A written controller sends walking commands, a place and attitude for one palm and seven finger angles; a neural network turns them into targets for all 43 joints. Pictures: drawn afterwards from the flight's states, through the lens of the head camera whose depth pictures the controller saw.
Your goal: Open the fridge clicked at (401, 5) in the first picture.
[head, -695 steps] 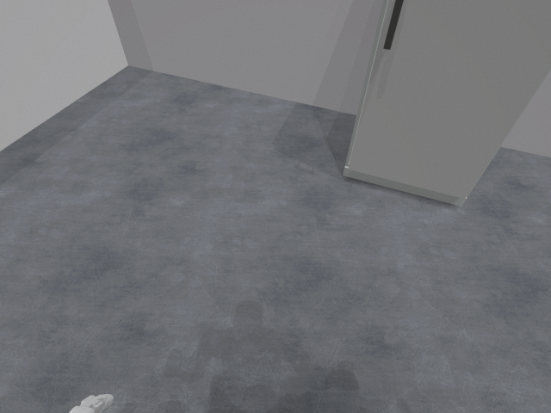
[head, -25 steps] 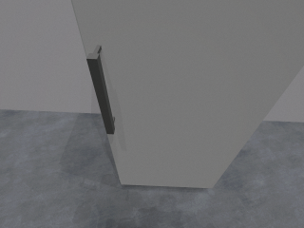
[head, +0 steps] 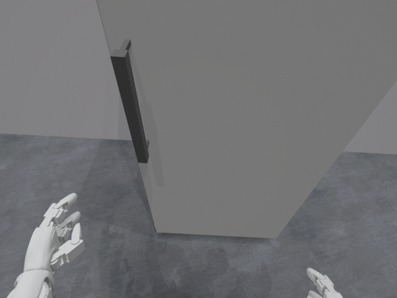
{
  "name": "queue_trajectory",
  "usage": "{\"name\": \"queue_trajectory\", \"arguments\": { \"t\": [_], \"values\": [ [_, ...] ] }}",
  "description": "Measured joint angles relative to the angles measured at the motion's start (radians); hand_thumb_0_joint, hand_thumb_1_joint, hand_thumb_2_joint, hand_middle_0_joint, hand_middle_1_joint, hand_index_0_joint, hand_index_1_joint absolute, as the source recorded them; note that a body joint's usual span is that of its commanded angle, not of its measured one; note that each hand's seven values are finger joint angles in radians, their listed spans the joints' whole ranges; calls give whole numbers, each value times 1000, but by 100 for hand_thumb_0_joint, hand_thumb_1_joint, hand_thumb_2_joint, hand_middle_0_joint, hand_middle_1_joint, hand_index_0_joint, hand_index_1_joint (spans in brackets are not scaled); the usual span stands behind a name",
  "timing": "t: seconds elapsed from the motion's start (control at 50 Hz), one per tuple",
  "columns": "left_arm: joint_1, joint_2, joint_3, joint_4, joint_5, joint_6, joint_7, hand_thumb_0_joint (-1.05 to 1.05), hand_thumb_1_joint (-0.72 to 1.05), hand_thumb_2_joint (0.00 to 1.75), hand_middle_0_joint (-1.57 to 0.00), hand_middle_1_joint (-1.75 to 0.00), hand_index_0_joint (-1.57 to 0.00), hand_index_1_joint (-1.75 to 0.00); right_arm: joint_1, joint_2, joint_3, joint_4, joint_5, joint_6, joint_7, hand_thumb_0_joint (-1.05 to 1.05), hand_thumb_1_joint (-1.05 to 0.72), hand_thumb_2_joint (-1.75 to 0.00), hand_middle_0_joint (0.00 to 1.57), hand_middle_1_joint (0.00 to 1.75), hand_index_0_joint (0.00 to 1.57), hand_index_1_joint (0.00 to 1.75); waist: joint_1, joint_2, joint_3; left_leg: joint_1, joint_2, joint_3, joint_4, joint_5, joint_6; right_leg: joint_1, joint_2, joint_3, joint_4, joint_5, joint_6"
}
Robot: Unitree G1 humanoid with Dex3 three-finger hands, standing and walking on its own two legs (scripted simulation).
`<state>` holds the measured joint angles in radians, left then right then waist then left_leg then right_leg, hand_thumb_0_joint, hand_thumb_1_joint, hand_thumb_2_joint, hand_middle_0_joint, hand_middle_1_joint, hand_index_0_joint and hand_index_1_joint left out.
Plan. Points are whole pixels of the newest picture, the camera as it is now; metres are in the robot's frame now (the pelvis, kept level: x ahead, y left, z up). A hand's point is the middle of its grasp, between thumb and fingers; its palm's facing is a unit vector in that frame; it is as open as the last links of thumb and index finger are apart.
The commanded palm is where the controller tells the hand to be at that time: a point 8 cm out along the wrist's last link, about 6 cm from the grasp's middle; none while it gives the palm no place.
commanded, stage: raise the hand to about handle height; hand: left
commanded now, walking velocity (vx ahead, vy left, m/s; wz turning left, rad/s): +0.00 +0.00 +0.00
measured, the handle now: (136, 110) +0.47 +0.16 +0.12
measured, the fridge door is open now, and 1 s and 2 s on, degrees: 0 0 0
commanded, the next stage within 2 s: move the hooked fingers beside the handle in 1.90 s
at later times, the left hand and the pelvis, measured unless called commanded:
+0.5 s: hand (69, 250) +0.20 +0.24 +0.02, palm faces -0.01 -1.00 -0.08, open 10.2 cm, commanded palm +0.16 +0.30 +0.03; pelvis -0.03 -0.01 -0.06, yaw +1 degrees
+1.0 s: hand (44, 212) +0.24 +0.27 +0.10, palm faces +0.07 -0.99 -0.08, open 13.1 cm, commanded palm +0.21 +0.32 +0.10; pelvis +0.00 +0.00 -0.02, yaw +1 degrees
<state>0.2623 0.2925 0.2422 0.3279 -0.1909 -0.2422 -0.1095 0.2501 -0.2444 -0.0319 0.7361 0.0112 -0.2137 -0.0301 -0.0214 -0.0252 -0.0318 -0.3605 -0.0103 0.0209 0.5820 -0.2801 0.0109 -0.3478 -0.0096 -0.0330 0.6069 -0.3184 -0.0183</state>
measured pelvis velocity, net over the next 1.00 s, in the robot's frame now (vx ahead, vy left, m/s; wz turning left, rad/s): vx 0.00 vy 0.00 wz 0.01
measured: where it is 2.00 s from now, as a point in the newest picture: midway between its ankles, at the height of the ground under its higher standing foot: outside the picture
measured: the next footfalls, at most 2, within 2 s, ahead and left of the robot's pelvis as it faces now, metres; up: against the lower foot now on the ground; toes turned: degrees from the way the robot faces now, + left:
none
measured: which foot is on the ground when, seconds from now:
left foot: down 0.00-1.00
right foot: down 0.00-1.00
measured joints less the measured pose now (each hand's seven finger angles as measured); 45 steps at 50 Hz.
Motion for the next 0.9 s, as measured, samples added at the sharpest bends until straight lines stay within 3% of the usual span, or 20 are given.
{"name": "queue_trajectory", "arguments": {
  "t": [0.08,0.12,0.16,0.2,0.26,0.34,0.42,0.5,0.56,0.66,0.74,0.9],
  "values": [
    [4,10,55,-53,-100,-211,-185,1,76,84,-21,-39,-21,-40,-31,21,2,-84,-4,-63,32,1,-90,-90,20,30,21,30,-1,-7,-60,-209,13,12,229,-93,-7,-216,7,12,233,-88,-5],
    [18,18,76,-58,-141,-273,-297,1,72,82,-21,-42,-21,-42,-44,17,5,-122,-1,-87,41,1,-90,-90,21,30,21,30,9,-12,-78,-313,18,11,342,-126,-10,-321,10,13,350,-132,-6],
    [36,28,94,-70,-171,-257,-376,1,68,81,-22,-45,-22,-45,-48,7,6,-155,5,-97,37,1,-90,-90,21,30,21,30,28,-17,-86,-392,20,9,441,-165,-12,-397,12,12,439,-152,-14],
    [52,26,109,-82,-203,-200,-411,1,63,79,-22,-48,-22,-48,-45,-4,9,-174,16,-100,22,1,-90,-90,21,30,21,30,48,-14,-88,-439,21,-3,507,-202,-14,-436,13,1,499,-190,-14],
    [66,12,128,-130,-214,-117,-382,1,56,76,-23,-52,-23,-52,-38,-18,15,-175,22,-105,-8,1,-90,-90,20,30,21,30,74,8,-79,-471,26,-34,563,-222,-16,-445,18,-30,528,-213,-18],
    [74,16,115,-268,-180,-80,-306,2,47,72,-23,-58,-23,-58,-33,-14,37,-149,16,-115,-43,1,-90,-90,20,30,21,30,90,29,-58,-457,29,-68,567,-222,-19,-408,24,-62,503,-205,-20],
    [31,53,87,-337,-170,-54,-307,2,38,68,-23,-64,-23,-64,-36,3,64,-123,22,-116,-67,1,-90,-90,21,30,21,30,75,40,-46,-428,32,-80,530,-200,-20,-371,29,-73,452,-180,-19],
    [-19,100,98,-300,-188,44,-325,1,28,64,-24,-70,-25,-70,-28,17,79,-123,35,-97,-76,1,-90,-90,21,30,21,30,46,41,-43,-388,35,-65,470,-174,-18,-339,32,-58,395,-150,-15],
    [-9,115,124,-286,-203,109,-304,1,21,61,-25,-75,-25,-75,-5,15,76,-134,41,-87,-76,1,-90,-90,21,30,21,30,30,43,-46,-346,37,-49,421,-159,-15,-305,33,-42,350,-131,-11],
    [40,99,148,-325,-211,91,-248,1,10,56,-26,-82,-26,-82,36,-9,57,-134,43,-97,-72,1,-90,-90,21,30,21,30,28,45,-53,-289,34,-37,369,-151,-7,-249,32,-30,297,-119,-3],
    [22,87,138,-330,-204,64,-245,1,0,52,-26,-88,-26,-88,37,-27,50,-111,45,-105,-75,1,-90,-90,21,30,21,30,38,41,-43,-259,29,-40,351,-150,-3,-215,27,-32,275,-117,1],
    [-31,110,116,-341,-179,129,-260,0,-18,44,-28,-100,-28,-100,1,-20,59,-104,46,-103,-92,1,-90,-90,20,30,21,30,44,36,-25,-174,26,-40,281,-130,-2,-128,26,-32,199,-95,3]
  ]
}}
